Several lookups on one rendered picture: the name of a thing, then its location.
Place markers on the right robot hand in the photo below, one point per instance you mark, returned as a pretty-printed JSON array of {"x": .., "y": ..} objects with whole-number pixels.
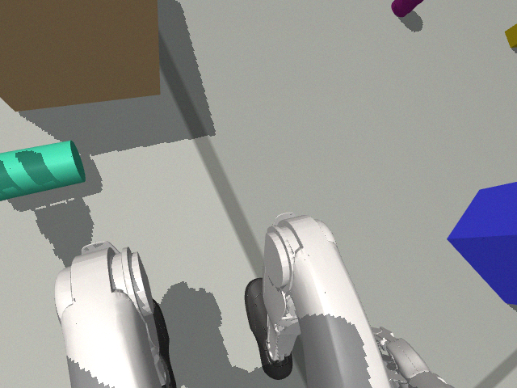
[{"x": 403, "y": 362}]

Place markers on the left robot foot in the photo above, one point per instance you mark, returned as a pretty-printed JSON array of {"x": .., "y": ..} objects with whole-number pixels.
[{"x": 163, "y": 340}]

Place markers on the right robot arm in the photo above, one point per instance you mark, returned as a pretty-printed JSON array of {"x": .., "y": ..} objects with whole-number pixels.
[{"x": 428, "y": 380}]

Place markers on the right robot foot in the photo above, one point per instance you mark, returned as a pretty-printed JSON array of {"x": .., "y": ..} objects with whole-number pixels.
[{"x": 257, "y": 317}]

